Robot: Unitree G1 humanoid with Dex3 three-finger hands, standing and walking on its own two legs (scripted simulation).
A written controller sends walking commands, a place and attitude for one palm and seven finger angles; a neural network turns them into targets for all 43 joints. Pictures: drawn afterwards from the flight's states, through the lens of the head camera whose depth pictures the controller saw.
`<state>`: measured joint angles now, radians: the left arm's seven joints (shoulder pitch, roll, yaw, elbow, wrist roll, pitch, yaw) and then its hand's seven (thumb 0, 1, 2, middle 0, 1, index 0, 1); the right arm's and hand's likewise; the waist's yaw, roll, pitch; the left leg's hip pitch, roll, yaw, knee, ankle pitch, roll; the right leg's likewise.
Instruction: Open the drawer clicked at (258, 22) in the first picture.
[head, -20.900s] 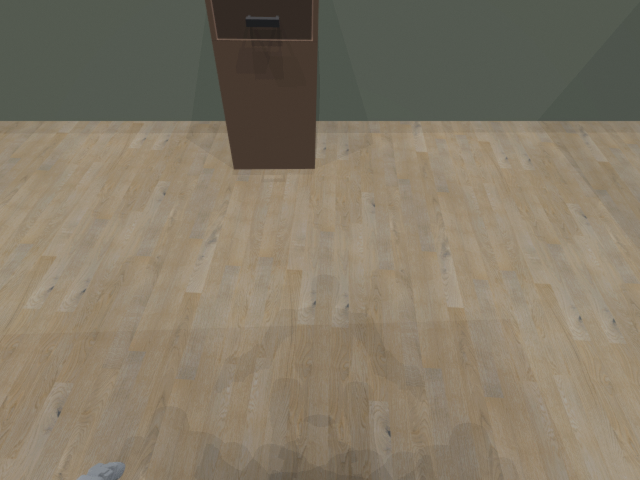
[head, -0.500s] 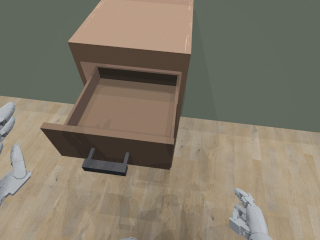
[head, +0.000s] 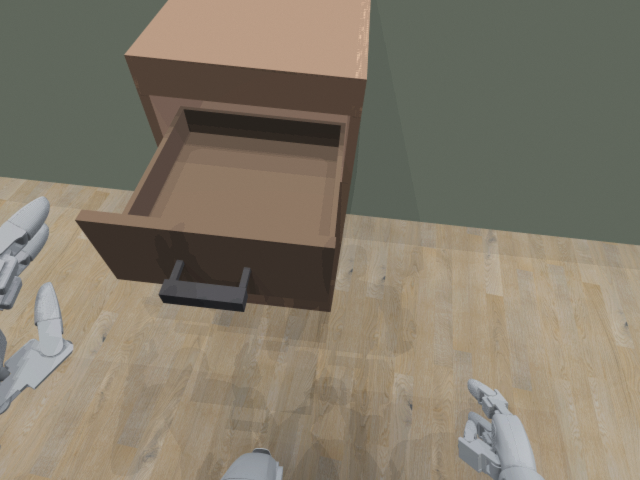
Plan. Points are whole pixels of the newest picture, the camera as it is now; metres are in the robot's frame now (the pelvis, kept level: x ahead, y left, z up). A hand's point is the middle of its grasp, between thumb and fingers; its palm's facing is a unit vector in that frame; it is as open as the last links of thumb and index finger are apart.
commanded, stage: step back with the hand held close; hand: left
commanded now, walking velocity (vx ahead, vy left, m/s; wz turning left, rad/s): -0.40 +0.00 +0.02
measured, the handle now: (208, 282) +0.38 +0.19 -0.04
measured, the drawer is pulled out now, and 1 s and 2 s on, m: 0.30 0.30 0.30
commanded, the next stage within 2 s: stop stepping back and stand still in 0.14 s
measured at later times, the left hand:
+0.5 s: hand out of the picture +0.08 +0.19 +0.18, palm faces +0.31 -0.82 -0.47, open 7.4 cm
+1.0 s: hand out of the picture +0.05 +0.20 +0.17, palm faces +0.37 -0.83 -0.42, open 7.4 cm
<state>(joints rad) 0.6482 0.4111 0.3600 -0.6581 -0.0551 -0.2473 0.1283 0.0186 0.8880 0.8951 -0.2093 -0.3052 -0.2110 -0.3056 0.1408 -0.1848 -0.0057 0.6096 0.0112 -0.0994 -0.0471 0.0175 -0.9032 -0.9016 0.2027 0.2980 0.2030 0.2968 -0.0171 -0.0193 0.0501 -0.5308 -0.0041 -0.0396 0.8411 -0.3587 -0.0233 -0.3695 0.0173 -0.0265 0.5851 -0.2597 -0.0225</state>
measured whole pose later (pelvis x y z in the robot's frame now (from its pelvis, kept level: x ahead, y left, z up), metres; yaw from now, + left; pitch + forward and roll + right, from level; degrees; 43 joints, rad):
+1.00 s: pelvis -0.14 -0.03 +0.01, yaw +0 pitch +0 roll +0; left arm 0.64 0.35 0.34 -0.57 -0.03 -0.21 0.16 0.02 0.89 0.90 -0.21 -0.31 -0.21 -0.31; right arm 0.22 -0.18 0.01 0.63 0.01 -0.11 -0.05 0.02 -0.90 -0.90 0.20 0.30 0.20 0.30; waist -0.01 0.00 0.01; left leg -0.25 0.02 0.02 0.53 -0.27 0.00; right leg -0.24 -0.01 -0.08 0.51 -0.26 -0.02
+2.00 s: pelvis -0.15 -0.03 +0.02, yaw +0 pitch -2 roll +0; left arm 0.29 0.10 0.00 1.14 0.02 0.00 0.04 0.01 0.91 0.90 -0.20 -0.30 -0.20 -0.30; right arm 0.32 -0.08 0.00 1.13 -0.01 0.00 -0.04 0.01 -0.91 -0.90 0.20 0.30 0.20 0.30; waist 0.00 0.01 0.04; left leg -0.17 0.01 0.03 0.42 -0.21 0.01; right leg -0.17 -0.02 -0.07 0.43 -0.21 -0.01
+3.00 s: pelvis -0.14 -0.05 +0.02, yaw +0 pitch -2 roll +0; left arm 0.28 0.12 0.02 1.14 0.01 0.00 0.04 0.01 0.91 0.90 -0.20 -0.30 -0.20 -0.30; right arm 0.31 -0.10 -0.01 1.13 -0.01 0.01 -0.05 0.01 -0.91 -0.90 0.20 0.30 0.20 0.30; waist 0.00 0.01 0.07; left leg -0.17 0.03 0.01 0.41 -0.21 -0.03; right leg -0.16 0.01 -0.08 0.41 -0.22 -0.04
